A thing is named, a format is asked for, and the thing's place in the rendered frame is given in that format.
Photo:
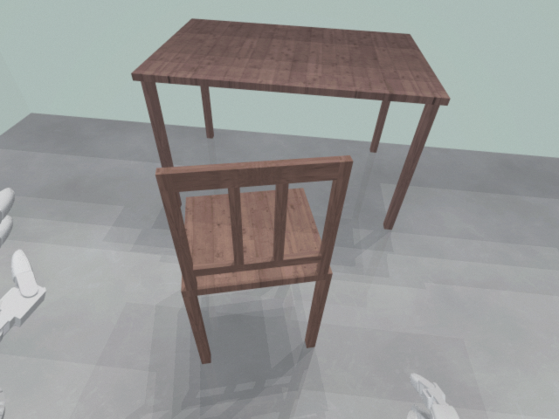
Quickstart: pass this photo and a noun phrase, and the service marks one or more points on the robot right hand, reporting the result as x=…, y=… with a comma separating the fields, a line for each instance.
x=433, y=399

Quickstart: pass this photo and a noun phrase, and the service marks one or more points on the table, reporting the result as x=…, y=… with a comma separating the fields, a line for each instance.
x=370, y=65

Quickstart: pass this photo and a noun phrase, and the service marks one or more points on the chair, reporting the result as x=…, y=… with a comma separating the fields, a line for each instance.
x=241, y=241

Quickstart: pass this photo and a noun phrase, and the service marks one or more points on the robot left hand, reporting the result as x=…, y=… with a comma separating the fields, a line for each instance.
x=17, y=305

